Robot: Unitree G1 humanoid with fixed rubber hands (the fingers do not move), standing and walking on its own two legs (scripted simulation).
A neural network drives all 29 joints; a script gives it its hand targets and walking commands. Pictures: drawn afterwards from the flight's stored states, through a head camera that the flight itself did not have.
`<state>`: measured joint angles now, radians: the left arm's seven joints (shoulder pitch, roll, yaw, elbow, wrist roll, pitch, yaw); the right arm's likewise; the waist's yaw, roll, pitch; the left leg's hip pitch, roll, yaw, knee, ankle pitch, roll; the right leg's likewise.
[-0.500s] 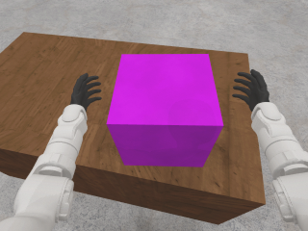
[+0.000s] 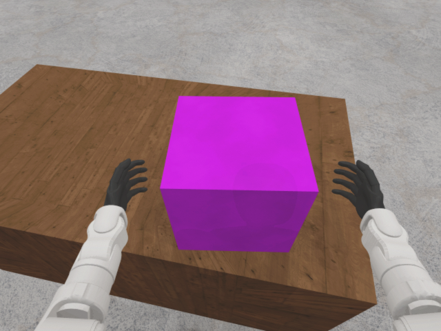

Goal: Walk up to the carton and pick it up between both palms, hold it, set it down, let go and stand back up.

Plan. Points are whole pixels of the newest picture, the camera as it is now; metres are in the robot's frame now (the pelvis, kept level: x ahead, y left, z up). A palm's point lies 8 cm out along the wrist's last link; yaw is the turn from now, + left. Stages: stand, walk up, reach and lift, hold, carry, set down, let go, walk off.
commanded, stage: set down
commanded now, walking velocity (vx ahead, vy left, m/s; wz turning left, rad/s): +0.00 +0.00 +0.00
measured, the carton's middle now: (234, 175) +0.47 +0.01 -0.05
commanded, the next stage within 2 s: let go in 1.94 s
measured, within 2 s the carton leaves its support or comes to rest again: neither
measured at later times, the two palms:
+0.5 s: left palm (117, 243) +0.27 +0.23 -0.02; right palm (372, 262) +0.27 -0.25 -0.03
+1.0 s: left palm (113, 280) +0.22 +0.23 -0.05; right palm (367, 300) +0.21 -0.23 -0.06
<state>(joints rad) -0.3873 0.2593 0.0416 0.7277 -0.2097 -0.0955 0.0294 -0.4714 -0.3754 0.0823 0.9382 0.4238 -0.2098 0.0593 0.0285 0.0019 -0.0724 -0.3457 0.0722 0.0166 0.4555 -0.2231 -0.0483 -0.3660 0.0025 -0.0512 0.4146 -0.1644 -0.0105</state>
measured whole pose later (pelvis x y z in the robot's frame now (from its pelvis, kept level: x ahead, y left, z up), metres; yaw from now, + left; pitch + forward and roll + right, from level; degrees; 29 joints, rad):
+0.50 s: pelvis +0.01 +0.02 -0.01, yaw +0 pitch +5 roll -1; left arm -0.11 0.19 -0.02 0.73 -0.21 -0.39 0.07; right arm -0.15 -0.36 0.06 0.93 0.39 -0.48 0.14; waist 0.01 0.03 -0.05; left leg -0.34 0.05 0.03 0.55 -0.30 -0.03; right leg -0.36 -0.02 -0.04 0.51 -0.24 0.01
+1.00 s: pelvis +0.01 +0.01 -0.01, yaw -1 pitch +0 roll +0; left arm 0.05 0.19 -0.01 0.71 -0.15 -0.27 0.05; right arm -0.01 -0.29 0.05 0.96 0.25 -0.48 0.10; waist 0.01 0.01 0.01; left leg -0.22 0.05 0.04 0.53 -0.30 -0.03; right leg -0.26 -0.02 -0.03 0.52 -0.25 0.01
